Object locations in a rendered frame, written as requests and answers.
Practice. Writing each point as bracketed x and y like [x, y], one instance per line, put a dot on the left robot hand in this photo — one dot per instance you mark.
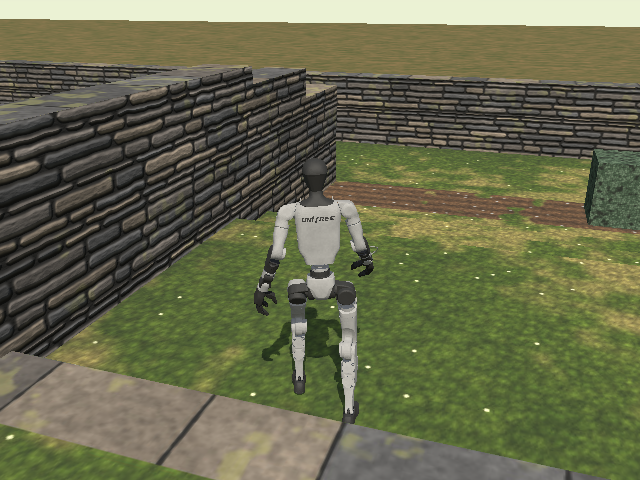
[259, 300]

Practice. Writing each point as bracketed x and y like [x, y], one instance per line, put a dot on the right robot forearm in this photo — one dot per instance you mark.
[365, 256]

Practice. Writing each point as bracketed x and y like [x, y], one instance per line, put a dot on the robot right foot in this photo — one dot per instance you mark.
[350, 418]

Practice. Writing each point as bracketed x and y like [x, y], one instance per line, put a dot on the right robot hand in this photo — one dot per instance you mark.
[367, 271]

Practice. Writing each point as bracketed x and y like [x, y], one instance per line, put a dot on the left robot forearm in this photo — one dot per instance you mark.
[269, 271]

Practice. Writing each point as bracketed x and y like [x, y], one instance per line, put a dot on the robot torso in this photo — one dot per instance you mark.
[318, 237]

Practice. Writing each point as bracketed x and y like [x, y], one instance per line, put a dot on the right robot upper arm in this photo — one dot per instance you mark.
[349, 211]

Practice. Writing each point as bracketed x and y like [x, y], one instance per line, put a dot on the left robot upper arm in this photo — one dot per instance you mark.
[284, 214]

